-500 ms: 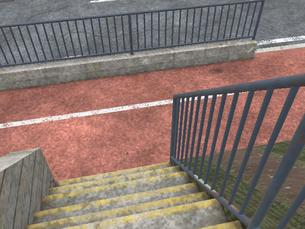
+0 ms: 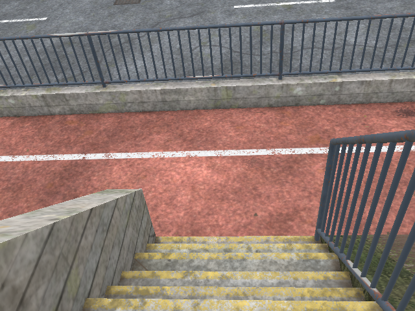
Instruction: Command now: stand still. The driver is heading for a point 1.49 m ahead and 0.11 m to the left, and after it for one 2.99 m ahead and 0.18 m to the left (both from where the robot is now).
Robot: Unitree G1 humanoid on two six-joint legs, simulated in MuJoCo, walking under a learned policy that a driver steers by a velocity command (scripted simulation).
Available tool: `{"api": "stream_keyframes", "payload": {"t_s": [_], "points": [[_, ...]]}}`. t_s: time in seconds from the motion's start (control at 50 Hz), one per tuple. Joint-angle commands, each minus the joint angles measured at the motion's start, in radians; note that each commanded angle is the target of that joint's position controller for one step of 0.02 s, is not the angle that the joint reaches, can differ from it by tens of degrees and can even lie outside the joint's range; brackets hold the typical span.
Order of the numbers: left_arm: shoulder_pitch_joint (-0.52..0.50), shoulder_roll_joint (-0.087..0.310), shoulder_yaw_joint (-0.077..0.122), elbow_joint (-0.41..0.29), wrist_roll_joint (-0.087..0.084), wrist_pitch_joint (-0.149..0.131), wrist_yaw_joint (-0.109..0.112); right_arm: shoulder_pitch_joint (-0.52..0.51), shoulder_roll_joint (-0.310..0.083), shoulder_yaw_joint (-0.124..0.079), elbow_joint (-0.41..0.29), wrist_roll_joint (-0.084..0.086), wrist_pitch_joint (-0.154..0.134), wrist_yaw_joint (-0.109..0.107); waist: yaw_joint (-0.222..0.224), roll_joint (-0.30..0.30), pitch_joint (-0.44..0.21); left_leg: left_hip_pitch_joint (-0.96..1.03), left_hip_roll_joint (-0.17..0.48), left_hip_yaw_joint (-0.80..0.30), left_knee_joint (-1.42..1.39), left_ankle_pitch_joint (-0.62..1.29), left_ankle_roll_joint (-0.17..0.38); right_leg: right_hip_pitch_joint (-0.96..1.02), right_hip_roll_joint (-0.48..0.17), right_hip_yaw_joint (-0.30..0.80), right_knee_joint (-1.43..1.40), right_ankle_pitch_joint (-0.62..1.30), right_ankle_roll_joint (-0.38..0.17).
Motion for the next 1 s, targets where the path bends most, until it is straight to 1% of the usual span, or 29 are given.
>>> {"api": "stream_keyframes", "payload": {"t_s": [0.02,0.04,0.06,0.08,0.1,0.12,0.14,0.16,0.18,0.2,0.22,0.24,0.26,0.28,0.3,0.32,0.36,0.38,0.4,0.42,0.44,0.48,0.52,0.6,0.62,0.7,0.86,0.88,1.0], "points": [[0.041,0.205,0.073,-0.048,0.026,0.031,-0.013,-0.013,-0.143,-0.025,-0.044,0.017,-0.027,0.030,0.010,-0.191,0.192,0.182,0.051,0.085,-0.502,-0.252,0.057,-0.046,-0.270,0.410,-0.470,-0.338,0.009],[0.041,0.211,0.081,-0.048,0.011,0.029,-0.022,0.073,-0.122,-0.021,0.001,0.012,-0.035,0.035,0.007,-0.198,0.173,0.404,0.039,0.130,-0.441,-0.117,0.078,-0.177,-0.265,0.391,-0.493,-0.342,-0.003],[0.022,0.214,0.084,-0.043,0.023,0.043,-0.029,0.104,-0.124,-0.019,-0.008,0.018,-0.040,0.046,-0.029,-0.202,0.219,0.364,0.067,0.090,-0.709,-0.287,0.113,-0.095,-0.257,0.392,-0.465,-0.378,-0.009],[0.100,0.210,0.096,-0.021,0.014,0.038,-0.042,0.121,-0.128,-0.022,0.010,0.016,-0.054,0.039,0.009,-0.120,0.235,0.447,0.079,0.078,-0.785,-0.131,0.129,-0.096,-0.254,0.413,-0.476,-0.241,0.002],[0.088,0.215,0.104,-0.021,0.011,0.022,-0.058,0.194,-0.142,-0.029,0.025,0.008,-0.072,0.040,-0.026,-0.110,0.201,0.538,0.137,0.012,-0.830,-0.056,0.152,-0.076,-0.244,0.393,-0.432,-0.092,0.015],[0.113,0.181,0.105,-0.022,-0.015,0.004,-0.078,0.173,-0.160,-0.035,0.028,0.012,-0.085,0.032,0.002,-0.052,0.159,0.551,0.182,-0.062,-0.740,0.031,0.174,-0.034,-0.230,0.346,-0.452,0.028,0.053],[0.050,0.192,0.111,-0.024,-0.010,-0.002,-0.085,0.164,-0.138,-0.032,0.017,0.012,-0.094,0.034,-0.036,-0.059,0.114,0.467,0.188,-0.075,-0.767,-0.003,0.176,0.081,-0.207,0.301,-0.406,0.024,0.053],[-0.014,0.193,0.117,-0.041,-0.005,-0.002,-0.087,0.170,-0.126,-0.026,0.016,0.015,-0.107,0.032,-0.056,-0.060,0.086,0.435,0.191,-0.079,-0.806,0.000,0.170,0.153,-0.198,0.282,-0.374,0.046,0.038],[-0.042,0.185,0.118,-0.047,0.002,-0.002,-0.088,0.173,-0.133,-0.027,0.019,0.017,-0.112,0.029,-0.057,-0.062,0.068,0.428,0.187,-0.084,-0.812,0.012,0.160,0.187,-0.189,0.258,-0.352,0.073,0.029],[-0.057,0.177,0.118,-0.051,0.007,-0.001,-0.092,0.171,-0.141,-0.028,0.011,0.018,-0.113,0.028,-0.056,-0.048,0.050,0.423,0.185,-0.078,-0.812,0.016,0.156,0.215,-0.190,0.244,-0.329,0.103,0.023],[-0.062,0.168,0.116,-0.051,0.013,0.002,-0.093,0.176,-0.135,-0.025,0.018,0.019,-0.113,0.029,-0.051,-0.035,0.053,0.404,0.181,-0.068,-0.819,0.021,0.152,0.236,-0.193,0.235,-0.318,0.145,0.025],[-0.067,0.164,0.113,-0.049,0.015,0.003,-0.093,0.188,-0.131,-0.028,0.029,0.027,-0.116,0.027,-0.055,-0.026,0.051,0.395,0.180,-0.062,-0.825,0.051,0.147,0.246,-0.199,0.223,-0.308,0.194,0.029],[-0.066,0.171,0.116,-0.043,0.013,0.006,-0.091,0.197,-0.130,-0.025,0.029,0.020,-0.121,0.026,-0.056,-0.045,0.043,0.401,0.180,-0.061,-0.821,0.080,0.148,0.262,-0.196,0.214,-0.297,0.218,0.030],[-0.077,0.175,0.118,-0.035,0.004,0.012,-0.087,0.191,-0.137,-0.027,0.033,0.019,-0.120,0.023,-0.054,-0.048,0.047,0.400,0.181,-0.054,-0.816,0.133,0.139,0.249,-0.196,0.202,-0.288,0.251,0.039],[-0.073,0.184,0.121,-0.027,0.006,0.016,-0.083,0.209,-0.143,-0.025,0.037,0.014,-0.120,0.019,-0.059,-0.053,0.036,0.407,0.182,-0.053,-0.808,0.177,0.138,0.259,-0.192,0.198,-0.271,0.270,0.042],[-0.059,0.193,0.128,-0.006,-0.005,0.018,-0.077,0.212,-0.151,-0.026,0.037,0.003,-0.121,0.018,-0.054,-0.060,0.025,0.422,0.185,-0.049,-0.792,0.251,0.137,0.247,-0.186,0.184,-0.270,0.286,0.047],[-0.065,0.192,0.130,0.011,-0.007,0.021,-0.068,0.247,-0.160,-0.025,0.050,0.005,-0.123,0.013,-0.064,-0.055,0.006,0.443,0.190,-0.053,-0.784,0.312,0.141,0.256,-0.186,0.179,-0.260,0.284,0.052],[-0.058,0.193,0.133,0.025,-0.004,0.024,-0.067,0.263,-0.167,-0.028,0.057,0.004,-0.122,0.010,-0.070,-0.050,0.018,0.452,0.190,-0.052,-0.776,0.353,0.140,0.245,-0.182,0.170,-0.258,0.284,0.055],[-0.066,0.192,0.133,0.031,-0.005,0.026,-0.066,0.271,-0.167,-0.027,0.064,0.005,-0.120,0.008,-0.073,-0.048,0.016,0.460,0.190,-0.052,-0.774,0.374,0.141,0.240,-0.181,0.167,-0.256,0.277,0.058],[-0.078,0.192,0.134,0.035,-0.002,0.027,-0.067,0.280,-0.169,-0.028,0.076,0.009,-0.116,0.009,-0.077,-0.043,0.014,0.467,0.190,-0.054,-0.772,0.390,0.143,0.238,-0.179,0.163,-0.249,0.267,0.060],[-0.088,0.193,0.136,0.040,-0.003,0.028,-0.067,0.282,-0.164,-0.027,0.080,0.008,-0.114,0.011,-0.080,-0.051,0.023,0.467,0.189,-0.056,-0.774,0.395,0.144,0.231,-0.178,0.160,-0.249,0.259,0.063],[-0.103,0.190,0.136,0.054,-0.003,0.030,-0.065,0.278,-0.163,-0.029,0.087,0.002,-0.114,0.014,-0.084,-0.059,0.039,0.467,0.188,-0.055,-0.779,0.399,0.144,0.221,-0.180,0.160,-0.248,0.257,0.068],[-0.119,0.188,0.138,0.067,-0.004,0.031,-0.063,0.283,-0.152,-0.027,0.099,0.000,-0.115,0.016,-0.090,-0.065,0.043,0.470,0.187,-0.056,-0.788,0.394,0.145,0.221,-0.182,0.161,-0.248,0.251,0.071],[-0.142,0.180,0.141,0.090,-0.006,0.030,-0.061,0.271,-0.142,-0.029,0.119,0.000,-0.114,0.016,-0.093,-0.071,0.054,0.484,0.183,-0.057,-0.808,0.367,0.144,0.217,-0.188,0.161,-0.265,0.246,0.074],[-0.142,0.184,0.142,0.097,-0.008,0.029,-0.061,0.271,-0.141,-0.029,0.123,-0.002,-0.113,0.017,-0.095,-0.076,0.055,0.491,0.184,-0.059,-0.810,0.363,0.144,0.216,-0.189,0.161,-0.268,0.242,0.077],[-0.150,0.177,0.145,0.117,-0.005,0.025,-0.058,0.262,-0.133,-0.032,0.142,-0.002,-0.112,0.017,-0.100,-0.072,0.061,0.503,0.178,-0.056,-0.825,0.319,0.144,0.211,-0.193,0.162,-0.288,0.232,0.080],[-0.139,0.164,0.148,0.150,-0.001,0.019,-0.054,0.250,-0.127,-0.038,0.175,-0.005,-0.112,0.015,-0.104,-0.076,0.070,0.512,0.170,-0.052,-0.850,0.240,0.144,0.206,-0.200,0.163,-0.317,0.216,0.082],[-0.140,0.156,0.147,0.153,0.002,0.019,-0.054,0.248,-0.127,-0.039,0.179,-0.004,-0.112,0.014,-0.104,-0.072,0.072,0.509,0.167,-0.050,-0.855,0.225,0.144,0.206,-0.202,0.163,-0.321,0.215,0.081],[-0.126,0.152,0.148,0.172,0.004,0.017,-0.052,0.245,-0.124,-0.041,0.198,-0.007,-0.113,0.013,-0.105,-0.082,0.082,0.501,0.165,-0.050,-0.868,0.183,0.143,0.203,-0.206,0.163,-0.332,0.205,0.080]]}}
